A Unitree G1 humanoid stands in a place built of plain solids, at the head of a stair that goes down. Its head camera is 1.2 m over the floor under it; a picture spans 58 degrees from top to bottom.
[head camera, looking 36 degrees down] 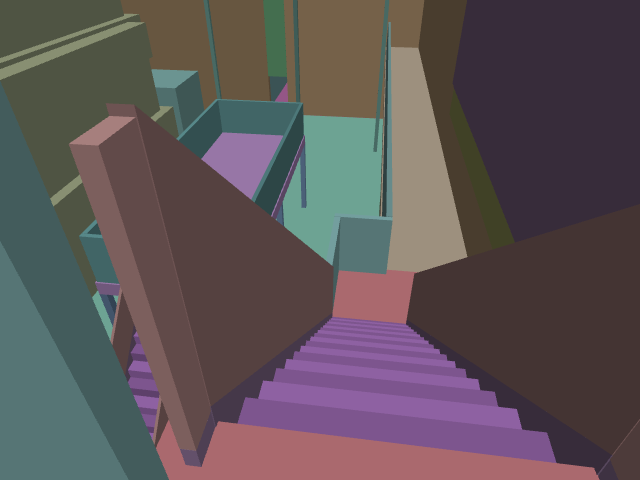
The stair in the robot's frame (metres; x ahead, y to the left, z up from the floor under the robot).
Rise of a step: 0.20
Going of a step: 0.22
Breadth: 1.07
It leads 7 degrees to the right of straight ahead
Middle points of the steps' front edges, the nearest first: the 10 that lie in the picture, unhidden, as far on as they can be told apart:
0.66 -0.22 0.00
0.88 -0.25 -0.20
1.10 -0.28 -0.40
1.32 -0.31 -0.60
1.53 -0.34 -0.80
1.75 -0.36 -1.00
1.97 -0.39 -1.20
2.19 -0.42 -1.40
2.41 -0.45 -1.60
2.63 -0.48 -1.80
